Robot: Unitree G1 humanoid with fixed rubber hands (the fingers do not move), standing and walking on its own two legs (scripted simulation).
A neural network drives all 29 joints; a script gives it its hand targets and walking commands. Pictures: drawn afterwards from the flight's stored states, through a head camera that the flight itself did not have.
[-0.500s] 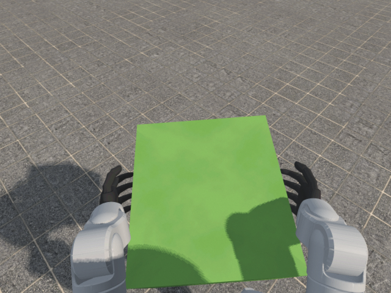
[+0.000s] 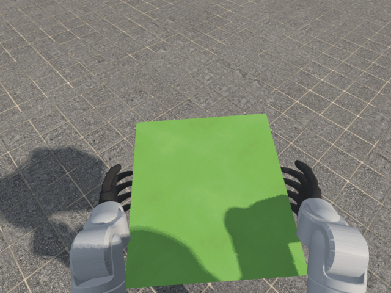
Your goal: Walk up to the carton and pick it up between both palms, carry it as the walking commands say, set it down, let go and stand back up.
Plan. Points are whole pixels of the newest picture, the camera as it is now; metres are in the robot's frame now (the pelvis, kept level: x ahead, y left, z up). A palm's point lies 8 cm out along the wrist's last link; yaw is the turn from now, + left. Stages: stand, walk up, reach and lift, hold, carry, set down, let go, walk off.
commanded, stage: carry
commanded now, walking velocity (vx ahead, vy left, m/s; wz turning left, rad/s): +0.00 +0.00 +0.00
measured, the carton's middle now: (207, 203) +0.30 +0.00 -0.01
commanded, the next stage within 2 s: none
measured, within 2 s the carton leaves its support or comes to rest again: neither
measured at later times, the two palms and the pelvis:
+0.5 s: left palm (122, 123) +0.46 +0.19 +0.07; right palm (273, 118) +0.46 -0.15 +0.09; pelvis +0.20 +0.01 +0.00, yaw +1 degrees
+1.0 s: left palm (136, 83) +0.58 +0.17 +0.09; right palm (269, 83) +0.59 -0.17 +0.08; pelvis +0.33 +0.00 -0.01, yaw +2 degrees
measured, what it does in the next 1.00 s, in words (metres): walks ahead: right foot, then left foot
